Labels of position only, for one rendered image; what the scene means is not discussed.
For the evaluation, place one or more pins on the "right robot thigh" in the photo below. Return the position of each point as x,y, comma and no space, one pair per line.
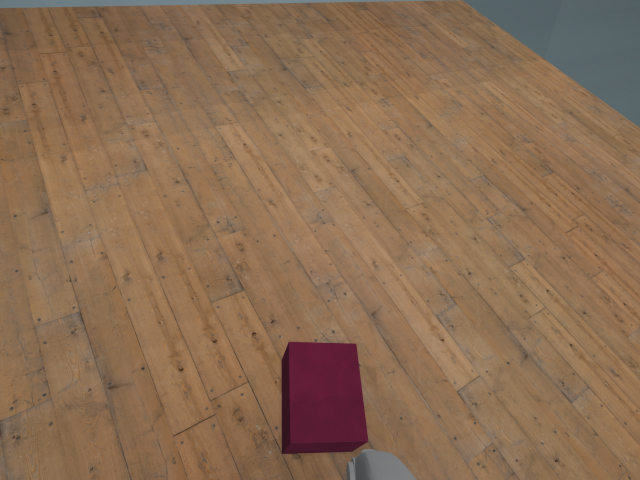
377,465

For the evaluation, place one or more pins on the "carton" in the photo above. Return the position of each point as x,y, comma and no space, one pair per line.
322,400

